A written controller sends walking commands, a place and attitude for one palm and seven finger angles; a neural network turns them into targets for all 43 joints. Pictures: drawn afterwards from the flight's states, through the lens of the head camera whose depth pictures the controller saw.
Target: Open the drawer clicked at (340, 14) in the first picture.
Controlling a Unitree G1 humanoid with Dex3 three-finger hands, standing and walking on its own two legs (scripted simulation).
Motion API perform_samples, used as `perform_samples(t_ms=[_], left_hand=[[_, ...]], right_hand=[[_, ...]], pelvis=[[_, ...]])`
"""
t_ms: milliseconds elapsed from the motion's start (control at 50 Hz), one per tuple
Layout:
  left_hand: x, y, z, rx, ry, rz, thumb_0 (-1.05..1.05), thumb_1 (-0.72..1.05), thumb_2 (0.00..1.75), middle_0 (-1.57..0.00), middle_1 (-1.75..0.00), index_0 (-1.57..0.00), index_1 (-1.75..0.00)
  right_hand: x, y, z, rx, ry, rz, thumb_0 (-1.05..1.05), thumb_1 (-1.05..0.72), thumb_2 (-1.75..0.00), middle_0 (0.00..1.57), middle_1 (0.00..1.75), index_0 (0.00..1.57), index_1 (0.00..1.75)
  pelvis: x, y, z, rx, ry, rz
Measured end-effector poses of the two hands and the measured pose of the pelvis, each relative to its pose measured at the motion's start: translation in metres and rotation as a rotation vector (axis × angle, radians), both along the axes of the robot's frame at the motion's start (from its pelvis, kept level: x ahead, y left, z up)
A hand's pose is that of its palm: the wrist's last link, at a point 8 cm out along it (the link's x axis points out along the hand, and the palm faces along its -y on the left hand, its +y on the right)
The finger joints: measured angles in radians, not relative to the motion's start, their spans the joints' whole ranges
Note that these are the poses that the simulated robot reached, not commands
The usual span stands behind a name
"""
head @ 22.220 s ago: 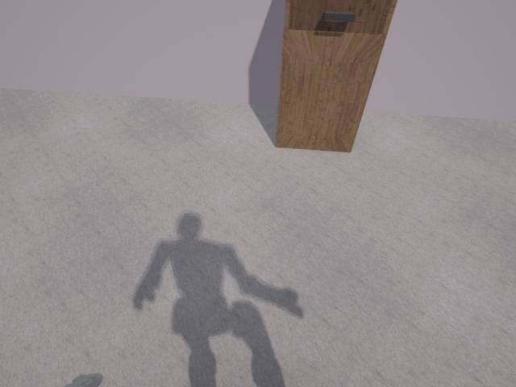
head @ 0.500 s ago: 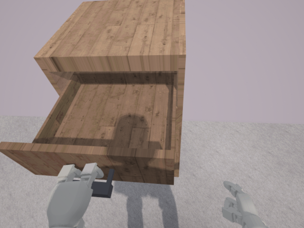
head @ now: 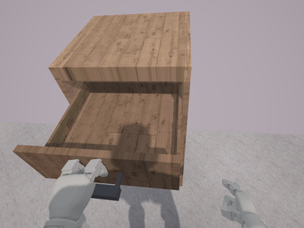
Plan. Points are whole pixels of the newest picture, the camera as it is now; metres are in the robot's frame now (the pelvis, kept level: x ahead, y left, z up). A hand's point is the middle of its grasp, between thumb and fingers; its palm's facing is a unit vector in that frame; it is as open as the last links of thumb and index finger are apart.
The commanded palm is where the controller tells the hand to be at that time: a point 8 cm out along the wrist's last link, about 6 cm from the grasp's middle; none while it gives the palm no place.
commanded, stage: lift the hand off the handle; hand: left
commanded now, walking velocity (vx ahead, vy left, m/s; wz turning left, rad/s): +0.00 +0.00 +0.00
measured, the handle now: (97, 182) +0.21 +0.19 +0.02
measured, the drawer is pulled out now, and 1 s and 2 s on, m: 0.28 0.28 0.28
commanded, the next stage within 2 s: draw the hand back to the body in 0.82 s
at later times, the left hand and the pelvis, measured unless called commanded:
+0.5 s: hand (73, 168) +0.19 +0.19 +0.14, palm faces +0.23 -0.15 -0.96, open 13.5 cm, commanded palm +0.13 +0.18 +0.20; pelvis +0.00 +0.01 +0.01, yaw -1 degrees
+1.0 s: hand (67, 160) +0.19 +0.19 +0.17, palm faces +0.22 -0.18 -0.96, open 13.9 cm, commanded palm +0.14 +0.19 +0.23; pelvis -0.01 +0.00 +0.02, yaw -1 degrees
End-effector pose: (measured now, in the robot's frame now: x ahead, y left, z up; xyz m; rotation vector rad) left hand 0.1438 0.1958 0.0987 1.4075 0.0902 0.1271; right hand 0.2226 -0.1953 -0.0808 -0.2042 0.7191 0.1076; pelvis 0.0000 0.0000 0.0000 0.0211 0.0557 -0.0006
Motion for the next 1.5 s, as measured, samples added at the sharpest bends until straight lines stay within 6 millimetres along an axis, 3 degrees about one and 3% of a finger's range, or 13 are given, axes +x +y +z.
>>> perform_samples(t_ms=[360,500,580,760,920,1160,1500], left_hand=[[0.004,0.001,0.050,-0.006,-0.063,-0.024,0.00,-0.49,0.30,-0.40,-1.24,-0.46,-1.24],[0.013,0.003,0.092,0.010,-0.207,-0.023,0.00,-0.50,0.30,-0.39,-1.24,-0.39,-1.22],[0.020,0.001,0.111,-0.023,-0.245,-0.021,0.00,-0.50,0.30,-0.36,-1.22,-0.36,-1.21],[0.016,0.002,0.127,-0.032,-0.231,-0.040,0.00,-0.50,0.30,-0.33,-1.21,-0.33,-1.20],[0.013,0.004,0.123,-0.041,-0.201,-0.028,0.00,-0.50,0.30,-0.32,-1.20,-0.32,-1.20],[0.021,0.013,0.123,0.027,-0.165,-0.030,0.00,-0.50,0.30,-0.32,-1.20,-0.32,-1.20],[0.010,0.049,0.114,0.048,-0.104,0.022,0.00,-0.50,0.30,-0.32,-1.20,-0.32,-1.20]], right_hand=[[0.008,0.020,0.015,0.042,-0.011,0.043,0.02,-0.91,-0.90,0.20,0.30,0.20,0.30],[0.012,0.024,0.022,0.063,-0.012,0.053,0.02,-0.91,-0.90,0.20,0.30,0.20,0.30],[0.014,0.025,0.028,0.087,-0.013,0.046,0.02,-0.91,-0.90,0.20,0.30,0.20,0.30],[0.014,0.013,0.041,0.085,-0.035,0.032,0.02,-0.91,-0.90,0.20,0.30,0.20,0.30],[0.006,0.003,0.038,0.056,-0.012,0.024,0.02,-0.91,-0.90,0.20,0.30,0.20,0.30],[-0.009,0.007,0.027,0.082,0.012,0.008,0.02,-0.91,-0.90,0.20,0.30,0.20,0.30],[-0.007,0.002,0.026,-0.001,0.007,-0.003,0.02,-0.91,-0.90,0.20,0.30,0.20,0.30]], pelvis=[[0.003,0.006,0.011,-0.011,-0.053,-0.009],[0.002,0.007,0.015,-0.012,-0.078,-0.011],[0.001,0.006,0.017,-0.010,-0.095,-0.014],[-0.002,0.003,0.019,-0.013,-0.120,-0.027],[-0.008,0.001,0.020,-0.012,-0.130,-0.018],[-0.011,0.000,0.021,-0.010,-0.127,-0.021],[-0.009,0.006,0.021,-0.019,-0.110,0.003]])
